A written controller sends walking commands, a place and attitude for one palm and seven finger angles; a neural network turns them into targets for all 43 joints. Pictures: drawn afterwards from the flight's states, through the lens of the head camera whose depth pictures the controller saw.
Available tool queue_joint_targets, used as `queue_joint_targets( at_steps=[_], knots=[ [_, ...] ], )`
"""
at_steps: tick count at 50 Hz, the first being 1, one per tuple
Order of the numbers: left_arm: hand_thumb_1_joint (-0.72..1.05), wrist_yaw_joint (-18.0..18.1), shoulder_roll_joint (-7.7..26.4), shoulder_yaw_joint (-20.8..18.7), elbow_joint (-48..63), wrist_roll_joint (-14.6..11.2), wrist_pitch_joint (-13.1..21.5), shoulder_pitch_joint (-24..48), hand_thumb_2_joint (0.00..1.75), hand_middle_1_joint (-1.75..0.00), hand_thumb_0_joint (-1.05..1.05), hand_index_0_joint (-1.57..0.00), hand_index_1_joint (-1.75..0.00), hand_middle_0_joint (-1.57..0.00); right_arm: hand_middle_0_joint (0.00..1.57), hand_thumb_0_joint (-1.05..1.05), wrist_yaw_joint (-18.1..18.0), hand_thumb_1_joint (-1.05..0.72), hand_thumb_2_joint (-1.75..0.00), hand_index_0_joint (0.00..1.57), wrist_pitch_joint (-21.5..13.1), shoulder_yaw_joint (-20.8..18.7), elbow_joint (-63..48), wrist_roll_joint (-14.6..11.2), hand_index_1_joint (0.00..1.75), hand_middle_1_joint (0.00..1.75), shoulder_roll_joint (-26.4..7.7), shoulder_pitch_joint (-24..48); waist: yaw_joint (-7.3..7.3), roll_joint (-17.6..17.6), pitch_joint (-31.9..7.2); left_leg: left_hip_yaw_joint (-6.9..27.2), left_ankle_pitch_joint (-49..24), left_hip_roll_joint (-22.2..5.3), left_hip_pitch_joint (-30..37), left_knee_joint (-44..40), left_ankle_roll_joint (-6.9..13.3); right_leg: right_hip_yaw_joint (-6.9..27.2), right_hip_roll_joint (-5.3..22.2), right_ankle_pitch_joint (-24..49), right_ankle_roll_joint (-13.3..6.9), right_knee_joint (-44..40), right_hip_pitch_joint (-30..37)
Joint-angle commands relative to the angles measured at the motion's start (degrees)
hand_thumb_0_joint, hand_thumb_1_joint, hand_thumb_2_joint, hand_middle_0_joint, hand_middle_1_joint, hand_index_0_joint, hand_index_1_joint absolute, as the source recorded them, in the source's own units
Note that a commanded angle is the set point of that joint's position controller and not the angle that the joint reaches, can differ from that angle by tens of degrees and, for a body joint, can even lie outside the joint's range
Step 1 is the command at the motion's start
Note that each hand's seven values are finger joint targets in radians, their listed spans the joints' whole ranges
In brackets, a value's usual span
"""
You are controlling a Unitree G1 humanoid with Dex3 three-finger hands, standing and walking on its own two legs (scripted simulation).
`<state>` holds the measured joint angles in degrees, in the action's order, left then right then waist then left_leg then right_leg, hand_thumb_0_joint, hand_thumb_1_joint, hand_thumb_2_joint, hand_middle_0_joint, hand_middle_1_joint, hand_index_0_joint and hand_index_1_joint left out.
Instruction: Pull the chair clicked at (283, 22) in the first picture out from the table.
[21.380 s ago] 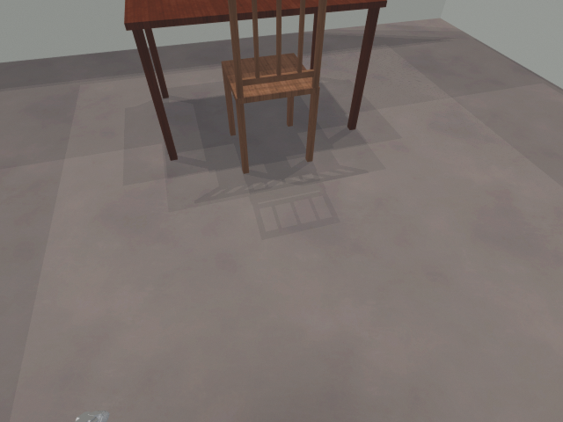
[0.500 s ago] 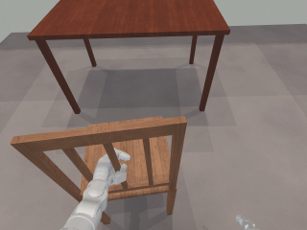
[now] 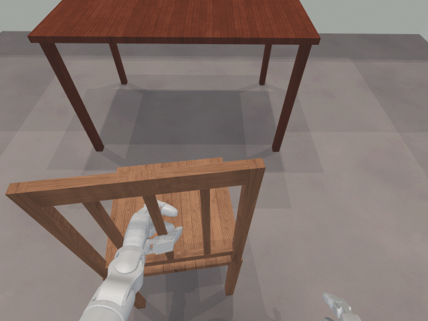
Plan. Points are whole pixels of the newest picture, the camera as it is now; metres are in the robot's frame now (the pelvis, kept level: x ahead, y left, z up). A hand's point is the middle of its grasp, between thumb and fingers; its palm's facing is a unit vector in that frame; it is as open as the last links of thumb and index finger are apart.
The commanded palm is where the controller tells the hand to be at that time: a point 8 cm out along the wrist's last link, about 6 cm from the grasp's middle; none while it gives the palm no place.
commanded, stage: open the thumb and straighten the fingers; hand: left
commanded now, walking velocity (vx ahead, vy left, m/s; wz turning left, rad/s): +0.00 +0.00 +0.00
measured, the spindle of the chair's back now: (161, 230) +0.32 +0.12 -0.06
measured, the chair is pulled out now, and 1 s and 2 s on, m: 0.62 0.62 0.62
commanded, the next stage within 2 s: draw the fingers out of the gap in 0.54 s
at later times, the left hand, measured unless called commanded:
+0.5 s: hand (160, 235) +0.30 +0.12 -0.05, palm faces -0.05 -0.99 -0.14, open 16.8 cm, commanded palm +0.28 +0.17 -0.03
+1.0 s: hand (151, 269) +0.23 +0.13 -0.05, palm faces -0.05 -0.99 -0.14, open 17.5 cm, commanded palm +0.22 +0.18 -0.03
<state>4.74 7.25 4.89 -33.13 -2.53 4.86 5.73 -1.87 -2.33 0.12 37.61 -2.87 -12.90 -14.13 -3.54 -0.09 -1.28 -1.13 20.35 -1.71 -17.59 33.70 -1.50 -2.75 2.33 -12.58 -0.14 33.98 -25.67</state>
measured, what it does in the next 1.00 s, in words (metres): stands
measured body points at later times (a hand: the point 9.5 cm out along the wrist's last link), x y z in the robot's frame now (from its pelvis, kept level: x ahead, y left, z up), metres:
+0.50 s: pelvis +0.01 +0.01 -0.02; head +0.05 -0.01 +0.43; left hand +0.30 +0.17 -0.03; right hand +0.15 -0.24 -0.12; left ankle -0.03 +0.14 -0.73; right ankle +0.05 -0.12 -0.73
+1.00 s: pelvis +0.02 +0.01 -0.03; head +0.06 +0.00 +0.42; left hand +0.23 +0.18 -0.04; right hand +0.19 -0.23 -0.11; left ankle -0.03 +0.14 -0.73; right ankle +0.05 -0.12 -0.73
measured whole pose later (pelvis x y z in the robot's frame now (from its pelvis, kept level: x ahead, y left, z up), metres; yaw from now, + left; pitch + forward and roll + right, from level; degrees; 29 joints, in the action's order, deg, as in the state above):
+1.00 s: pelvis +0.02 +0.01 -0.03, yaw +3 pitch +9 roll +0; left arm 2.6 9.1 7.7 -0.3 -1.9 -8.6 -17.4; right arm -3.9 -5.8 1.2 28.7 -1.9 -14.4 -14.5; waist -2.1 -2.2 -5.4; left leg 1.4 28.8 -0.7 -29.4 49.0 -1.0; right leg -4.6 4.2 -21.2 0.6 48.4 -36.2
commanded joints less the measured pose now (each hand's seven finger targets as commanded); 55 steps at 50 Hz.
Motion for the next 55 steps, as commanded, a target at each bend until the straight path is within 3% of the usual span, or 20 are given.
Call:
queue_joint_targets(
  at_steps=[1, 2, 5, 6, 7, 12, 15, 16, 20, 24, 29, 31, 32, 34, 36, 42, 44, 48, 53, 55],
  knots=[
    [-0.43, -0.2, 1.8, -0.4, 12.3, -0.2, -0.4, 11.6, 0.26, -1.38, 0.00, -0.47, -1.38, -0.47, 0.20, 0.00, 0.2, -0.90, -0.90, 0.20, -3.6, -2.9, -7.9, 0.3, 0.30, 0.30, -7.9, 2.5, 0.34, 0.7, -13.8, -0.9, -9.0, 0.3, -6.8, -2.7, 1.9, -0.4, 0.6, 7.3, -0.6, -0.2, 9.6],
    [-0.55, 0.2, 7.6, -5.5, 15.0, -0.3, -0.8, 13.7, 0.20, -1.30, 0.00, -0.45, -1.30, -0.45, 0.20, 0.00, -0.1, -0.90, -0.90, 0.20, -3.6, -3.0, -8.1, 0.4, 0.30, 0.30, -8.6, 2.0, 0.92, 1.5, -15.9, -0.9, -8.4, 0.4, -7.3, -2.7, 2.0, 0.1, 0.7, 6.9, -0.3, 0.0, 11.0],
    [-0.55, -0.5, 4.1, -3.4, 15.9, -0.6, -2.8, 12.9, 0.20, -1.09, 0.00, -0.38, -1.09, -0.38, 0.20, 0.00, -0.7, -0.90, -0.90, 0.20, -4.1, -2.7, -8.9, 0.5, 0.30, 0.30, -8.1, 2.3, 0.74, 1.8, -15.8, -1.2, -8.3, 0.6, -8.4, -1.7, 2.0, -0.1, 0.6, 6.8, -0.1, 1.1, 10.2],
    [-0.55, -0.7, 4.5, -3.6, 15.4, -0.8, -3.4, 12.0, 0.20, -1.01, 0.00, -0.35, -1.01, -0.35, 0.20, 0.00, -0.8, -0.90, -0.90, 0.20, -4.2, -2.7, -8.9, 0.5, 0.30, 0.30, -8.4, 2.1, 0.66, 2.9, -15.1, -0.7, -8.4, 0.5, -8.9, -1.4, 1.9, -0.5, 0.5, 6.3, -0.3, 1.5, 9.4],
    [-0.55, -1.0, 2.3, -1.9, 15.9, -1.0, -3.8, 12.3, 0.20, -0.94, 0.00, -0.32, -0.94, -0.32, 0.20, 0.00, -0.8, -0.90, -0.90, 0.20, -4.3, -2.7, -9.1, 0.4, 0.30, 0.30, -8.3, 1.9, 0.29, 3.2, -15.2, -0.9, -8.6, 0.6, -8.7, -0.9, 1.9, -0.5, 0.4, 6.6, -0.1, 1.8, 8.7],
    [-0.55, -1.1, 0.9, 0.0, 20.6, -0.9, -4.8, 12.4, 0.20, -0.58, 0.00, -0.20, -0.58, -0.20, 0.20, 0.00, -1.1, -0.90, -0.90, 0.20, -5.3, -2.8, -10.1, 0.6, 0.30, 0.30, -8.3, 1.3, 0.11, 1.6, -16.5, -0.2, -10.0, 0.6, -7.9, 0.8, 1.7, -1.2, 0.3, 6.5, -0.2, 3.7, 6.2],
    [-0.55, -0.5, 3.5, -2.7, 21.1, -0.7, -5.9, 10.3, 0.20, -0.36, 0.00, -0.13, -0.36, -0.13, 0.20, 0.00, -1.4, -0.90, -0.90, 0.20, -5.3, -2.8, -10.5, 0.7, 0.30, 0.30, -8.6, 1.2, 0.52, 4.7, -16.7, -0.1, -9.5, 0.8, -10.1, 1.7, 1.9, -0.9, 0.4, 6.8, 0.1, 4.2, 7.1],
    [-0.55, -0.4, 7.2, -5.7, 20.3, -0.3, -6.3, 10.0, 0.20, -0.29, 0.00, -0.10, -0.29, -0.10, 0.20, 0.00, -1.6, -0.90, -0.90, 0.20, -5.0, -2.7, -10.4, 0.8, 0.30, 0.30, -9.1, 1.4, 0.98, 4.5, -15.6, 0.0, -8.9, 0.9, -11.1, 1.7, 1.9, -0.8, 0.4, 6.0, 0.0, 4.2, 7.0],
    [-0.55, -0.9, 4.4, -3.2, 24.6, 0.0, -6.8, 8.2, 0.20, 0.00, 0.00, 0.00, 0.00, 0.00, 0.20, 0.00, -1.7, -0.90, -0.90, 0.20, -4.9, -2.5, -11.5, 0.9, 0.30, 0.30, -8.2, 1.5, 0.77, 1.8, -17.5, -0.6, -11.4, 1.1, -9.9, 2.9, 1.9, -0.6, 0.6, 9.3, 0.0, 5.2, 7.8],
    [-0.55, -1.9, 3.3, -1.5, 26.2, -0.5, -7.9, 6.0, 0.20, 0.00, 0.00, 0.00, 0.00, 0.00, 0.20, 0.00, -1.7, -0.90, -0.90, 0.20, -4.8, -2.3, -12.0, 0.8, 0.30, 0.30, -8.2, 1.6, 0.05, 1.3, -16.3, -0.3, -11.2, 1.2, -10.2, 3.8, 1.9, -0.8, 0.6, 9.5, 0.1, 5.3, 6.5],
    [-0.55, -2.4, 5.1, -2.6, 29.3, -0.8, -9.0, 3.3, 0.20, 0.00, 0.00, 0.00, 0.00, 0.00, 0.20, 0.00, -2.0, -0.90, -0.90, 0.20, -5.0, -2.3, -13.0, 0.8, 0.30, 0.30, -8.5, 1.9, 0.33, 1.5, -17.2, 0.2, -11.6, 1.3, -10.5, 4.6, 1.9, -1.2, 0.7, 10.0, 0.0, 6.0, 6.9],
    [-0.55, -2.4, 4.4, -1.2, 30.5, -0.6, -9.3, 4.9, 0.20, 0.00, 0.00, 0.00, 0.00, 0.00, 0.20, 0.00, -2.1, -0.90, -0.90, 0.20, -5.1, -2.2, -13.0, 0.8, 0.30, 0.30, -8.5, 1.9, -0.38, 0.7, -16.2, 0.4, -11.7, 1.3, -10.3, 5.1, 2.0, -1.3, 0.7, 9.8, -0.1, 6.0, 5.7],
    [-0.55, -2.3, 8.3, -5.8, 27.8, -0.4, -9.4, 0.6, 0.20, 0.00, 0.00, 0.00, 0.00, 0.00, 0.20, 0.00, -2.2, -0.90, -0.90, 0.20, -4.9, -2.4, -12.8, 0.9, 0.30, 0.30, -8.8, 1.4, 0.68, 1.9, -15.8, 0.4, -11.8, 1.4, -11.5, 5.4, 1.8, -1.4, 0.6, 10.0, -0.1, 6.7, 5.9],
    [-0.55, -3.0, 5.4, -3.3, 30.4, -0.7, -9.4, -5.1, 0.20, 0.00, 0.00, 0.00, 0.00, 0.00, 0.20, 0.00, -1.9, -0.90, -0.90, 0.20, -4.9, -2.2, -14.4, 0.8, 0.30, 0.30, -8.4, 2.2, 1.30, 2.4, -16.7, 0.1, -12.3, 1.5, -11.9, 5.7, 1.8, -1.3, 0.9, 11.2, -0.1, 7.0, 6.9],
    [-0.55, -3.3, 5.8, -2.6, 34.2, -0.6, -9.1, -5.8, 0.20, 0.00, 0.00, 0.00, 0.00, 0.00, 0.20, 0.00, -1.9, -0.90, -0.90, 0.20, -5.0, -2.2, -15.2, 0.9, 0.30, 0.30, -8.5, 2.5, 1.14, 0.5, -17.2, 0.2, -12.8, 1.6, -11.7, 6.1, 1.8, -1.4, 0.9, 11.6, -0.3, 7.5, 6.9],
    [-0.55, -2.6, 5.3, -0.3, 41.6, 0.0, -9.2, -12.0, 0.20, 0.00, 0.00, 0.00, 0.00, 0.00, 0.20, 0.00, -2.4, -0.90, -0.90, 0.20, -6.0, -2.0, -16.6, 0.9, 0.30, 0.30, -8.3, 2.5, 0.27, 1.9, -15.9, 1.1, -11.9, 1.5, -12.0, 7.3, 2.0, -2.0, 0.8, 9.5, -0.1, 8.3, 4.2],
    [-0.55, -2.2, 5.9, -0.6, 42.9, 0.3, -9.3, -15.9, 0.20, 0.00, 0.00, 0.00, 0.00, 0.00, 0.20, 0.00, -2.5, -0.90, -0.90, 0.20, -6.3, -2.0, -17.1, 0.9, 0.30, 0.30, -8.1, 2.5, 0.79, 0.6, -15.5, 1.1, -11.2, 1.6, -12.3, 7.8, 2.0, -2.0, 0.9, 8.3, 0.0, 8.6, 3.2],
    [-0.55, -1.7, 5.7, 0.5, 45.5, 1.0, -10.1, -17.8, 0.20, 0.00, 0.00, 0.00, 0.00, 0.00, 0.20, 0.00, -2.8, -0.90, -0.90, 0.20, -6.5, -1.6, -17.8, 1.0, 0.30, 0.30, -8.1, 2.5, 0.41, 2.1, -14.7, 1.6, -9.9, 1.8, -13.2, 8.6, 2.1, -2.0, 0.8, 6.5, 0.1, 9.1, 1.8],
    [-0.55, -2.1, 5.3, 1.5, 49.7, 1.0, -10.6, -23.7, 0.20, 0.00, 0.00, 0.00, 0.00, 0.00, 0.20, 0.00, -3.1, -0.90, -0.90, 0.20, -6.9, -1.4, -19.1, 1.0, 0.30, 0.30, -7.8, 2.9, 0.92, 0.2, -14.9, 1.9, -9.4, 2.0, -13.6, 9.3, 2.0, -2.3, 0.9, 5.0, -0.2, 9.9, 1.0],
    [-0.55, -2.1, 5.4, 1.4, 50.8, 0.8, -10.9, -26.5, 0.20, 0.00, 0.00, 0.00, 0.00, 0.00, 0.20, 0.00, -3.1, -0.90, -0.90, 0.20, -7.1, -1.4, -19.5, 1.0, 0.30, 0.30, -7.5, 2.9, 0.93, 1.2, -14.9, 1.9, -8.8, 2.1, -14.3, 9.8, 2.1, -2.2, 0.9, 4.6, 0.0, 9.9, 1.0]
  ],
)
